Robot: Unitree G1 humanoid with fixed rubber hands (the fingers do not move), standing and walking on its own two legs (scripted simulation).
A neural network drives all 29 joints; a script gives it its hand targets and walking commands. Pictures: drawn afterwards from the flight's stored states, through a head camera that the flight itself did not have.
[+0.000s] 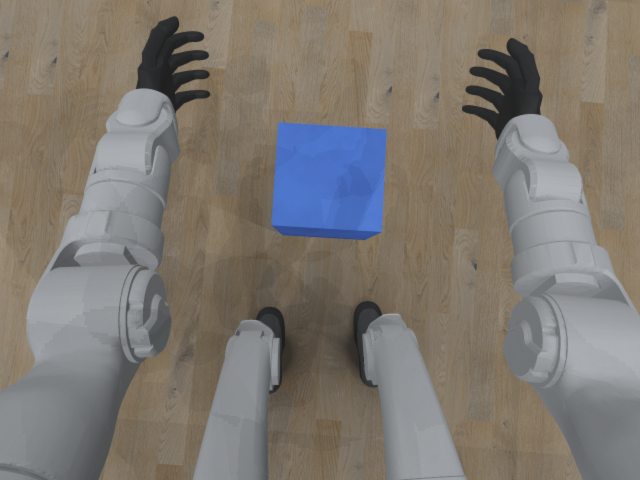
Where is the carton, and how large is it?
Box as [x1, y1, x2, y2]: [271, 122, 386, 239]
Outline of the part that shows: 278,122 271,225 282,234 365,239 380,232 382,218 386,129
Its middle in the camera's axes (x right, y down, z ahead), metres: +0.01 -0.11 +0.86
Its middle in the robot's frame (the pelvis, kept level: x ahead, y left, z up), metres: +0.51 -0.03 -0.52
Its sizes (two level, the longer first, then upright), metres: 0.210 0.200 0.250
